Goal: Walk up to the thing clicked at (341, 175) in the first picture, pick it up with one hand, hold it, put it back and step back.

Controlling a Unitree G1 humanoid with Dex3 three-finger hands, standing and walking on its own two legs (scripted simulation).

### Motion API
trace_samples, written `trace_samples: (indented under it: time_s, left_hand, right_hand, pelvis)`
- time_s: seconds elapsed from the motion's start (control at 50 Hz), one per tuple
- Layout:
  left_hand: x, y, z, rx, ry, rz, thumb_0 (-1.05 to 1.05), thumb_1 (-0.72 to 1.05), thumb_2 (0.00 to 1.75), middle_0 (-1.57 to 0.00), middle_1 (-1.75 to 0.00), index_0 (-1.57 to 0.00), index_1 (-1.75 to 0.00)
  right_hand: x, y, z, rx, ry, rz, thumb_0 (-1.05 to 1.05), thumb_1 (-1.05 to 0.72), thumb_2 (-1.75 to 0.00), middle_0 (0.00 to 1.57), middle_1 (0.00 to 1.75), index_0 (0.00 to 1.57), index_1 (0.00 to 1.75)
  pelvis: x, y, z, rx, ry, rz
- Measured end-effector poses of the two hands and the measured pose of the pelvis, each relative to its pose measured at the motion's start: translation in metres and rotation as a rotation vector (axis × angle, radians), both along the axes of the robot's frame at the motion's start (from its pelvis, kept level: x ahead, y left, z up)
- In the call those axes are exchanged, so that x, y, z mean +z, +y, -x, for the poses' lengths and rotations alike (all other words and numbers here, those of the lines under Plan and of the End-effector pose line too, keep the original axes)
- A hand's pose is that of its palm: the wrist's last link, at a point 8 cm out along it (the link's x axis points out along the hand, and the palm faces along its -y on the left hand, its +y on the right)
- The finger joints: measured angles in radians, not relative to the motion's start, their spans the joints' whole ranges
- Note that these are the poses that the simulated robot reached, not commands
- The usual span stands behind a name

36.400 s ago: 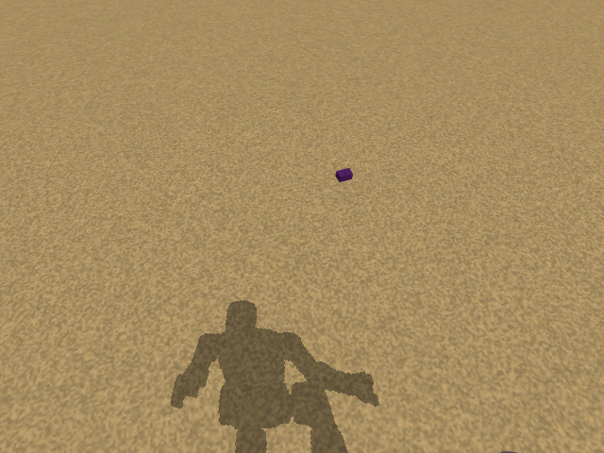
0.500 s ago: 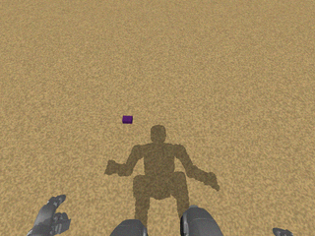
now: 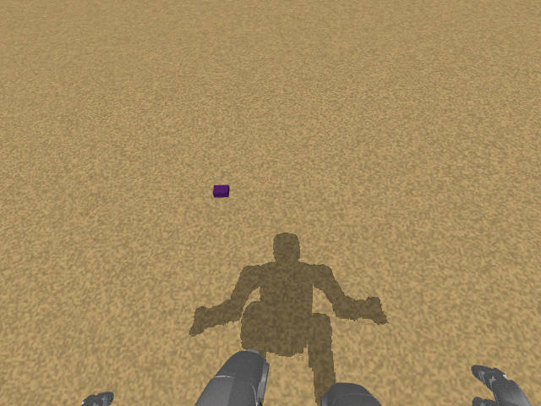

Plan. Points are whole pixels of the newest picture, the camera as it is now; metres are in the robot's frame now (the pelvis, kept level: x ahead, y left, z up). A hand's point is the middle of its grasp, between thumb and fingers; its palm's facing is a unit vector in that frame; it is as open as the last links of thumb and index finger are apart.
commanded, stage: step back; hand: left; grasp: from above
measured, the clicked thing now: (221, 191) +1.00 +0.32 -0.74
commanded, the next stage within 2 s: stand in 1.06 s
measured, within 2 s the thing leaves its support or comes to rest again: neither
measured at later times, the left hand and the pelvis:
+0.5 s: hand out of the picture -0.04 +0.26 -0.14, palm faces +0.11 -0.93 -0.36, open 7.4 cm; pelvis -0.06 -0.01 +0.00, yaw +4 degrees
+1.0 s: hand out of the picture +0.06 +0.29 -0.14, palm faces +0.07 -0.93 -0.35, open 7.4 cm; pelvis -0.02 +0.02 +0.01, yaw +3 degrees
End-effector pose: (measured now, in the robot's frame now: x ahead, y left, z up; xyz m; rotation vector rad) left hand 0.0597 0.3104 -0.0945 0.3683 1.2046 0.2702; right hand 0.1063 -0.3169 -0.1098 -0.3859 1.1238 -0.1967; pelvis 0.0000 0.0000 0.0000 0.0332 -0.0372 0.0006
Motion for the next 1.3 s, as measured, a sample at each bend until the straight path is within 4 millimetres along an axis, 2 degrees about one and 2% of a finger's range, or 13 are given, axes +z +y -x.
trace_samples:
  time_s: [0.12, 0.18, 0.26, 0.34, 0.46, 0.58, 0.68, 0.8, 0.92, 1.06, 1.18, 1.3]
  left_hand:
    - [0.004, 0.011, 0.034, 0.036, -0.079, -0.016, 0.0, 0.9, 0.9, -0.21, -0.3, -0.2, -0.3]
    - [-0.003, 0.021, 0.052, 0.057, -0.094, -0.009, 0.0, 0.9, 0.9, -0.2, -0.3, -0.2, -0.3]
    - [-0.005, 0.022, 0.078, 0.085, -0.049, 0.024, 0.0, 0.91, 0.9, -0.2, -0.3, -0.2, -0.3]
    - [-0.009, 0.016, 0.095, 0.088, -0.014, 0.046, 0.0, 0.91, 0.9, -0.2, -0.3, -0.2, -0.3]
    - [-0.011, -0.005, 0.111, 0.095, 0.003, 0.05, 0.0, 0.91, 0.9, -0.2, -0.3, -0.2, -0.3]
    - [-0.007, -0.01, 0.12, 0.126, -0.001, 0.065, 0.0, 0.91, 0.9, -0.2, -0.3, -0.2, -0.3]
    - [-0.015, 0.008, 0.112, 0.129, 0.021, 0.072, 0.0, 0.9, 0.9, -0.2, -0.3, -0.2, -0.3]
    - [-0.021, 0.023, 0.078, 0.103, 0.024, 0.081, 0.01, 0.91, 0.9, -0.2, -0.3, -0.2, -0.3]
    - [-0.015, 0.026, 0.036, 0.067, -0.026, 0.075, 0.0, 0.91, 0.9, -0.2, -0.3, -0.2, -0.3]
    - [-0.003, 0.022, -0.002, 0.024, -0.08, 0.065, 0.0, 0.91, 0.9, -0.2, -0.3, -0.2, -0.3]
    - [0.002, 0.012, -0.014, 0.004, -0.079, 0.077, 0.0, 0.91, 0.9, -0.2, -0.3, -0.2, -0.3]
    - [0.0, 0.003, -0.008, 0.004, -0.05, 0.092, 0.0, 0.91, 0.9, -0.2, -0.3, -0.2, -0.3]
  right_hand:
    - [-0.009, 0.004, 0.059, 0.045, 0.123, 0.0, 0.01, -0.9, -0.9, 0.2, 0.3, 0.2, 0.3]
    - [-0.009, 0.011, 0.08, 0.047, 0.144, 0.002, 0.01, -0.9, -0.9, 0.2, 0.3, 0.2, 0.3]
    - [0.0, 0.02, 0.098, 0.041, 0.124, -0.017, 0.01, -0.9, -0.9, 0.2, 0.3, 0.2, 0.3]
    - [0.005, 0.02, 0.099, 0.044, 0.083, -0.029, 0.01, -0.9, -0.9, 0.2, 0.3, 0.21, 0.3]
    - [0.0, 0.008, 0.081, 0.039, 0.045, -0.039, 0.01, -0.9, -0.9, 0.2, 0.3, 0.21, 0.3]
    - [0.007, 0.006, 0.064, 0.076, 0.053, -0.023, 0.01, -0.9, -0.9, 0.2, 0.3, 0.2, 0.3]
    - [0.007, 0.017, 0.054, 0.075, 0.068, 0.0, 0.01, -0.91, -0.9, 0.2, 0.3, 0.2, 0.3]
    - [0.009, 0.043, 0.043, 0.054, 0.061, -0.021, 0.01, -0.91, -0.9, 0.2, 0.3, 0.2, 0.3]
    - [0.01, 0.06, 0.019, 0.041, 0.026, -0.06, 0.01, -0.9, -0.9, 0.2, 0.3, 0.2, 0.3]
    - [0.011, 0.063, -0.003, 0.031, -0.011, -0.079, 0.01, -0.9, -0.9, 0.2, 0.3, 0.21, 0.3]
    - [0.015, 0.056, -0.005, 0.016, -0.008, -0.082, 0.01, -0.9, -0.9, 0.2, 0.3, 0.2, 0.3]
    - [0.017, 0.045, 0.008, 0.0, 0.031, -0.07, 0.01, -0.9, -0.9, 0.2, 0.3, 0.2, 0.3]
  pelvis:
    - [-0.003, 0.001, 0.032, 0.071, 0.0, 0.011]
    - [-0.006, 0.005, 0.047, 0.094, -0.013, -0.002]
    - [0.002, 0.006, 0.057, 0.093, -0.016, 0.009]
    - [0.005, 0.0, 0.062, 0.077, -0.017, 0.013]
    - [0.003, -0.012, 0.062, 0.067, -0.021, 0.047]
    - [0.008, -0.004, 0.058, 0.082, -0.011, 0.042]
    - [0.004, 0.011, 0.048, 0.096, -0.007, 0.04]
    - [0.006, 0.022, 0.032, 0.071, -0.002, 0.035]
    - [0.01, 0.024, 0.02, 0.059, 0.0, 0.043]
    - [0.014, 0.024, 0.016, 0.051, 0.003, 0.036]
    - [0.019, 0.021, 0.014, 0.055, 0.001, 0.032]
    - [0.022, 0.017, 0.016, 0.057, 0.001, 0.031]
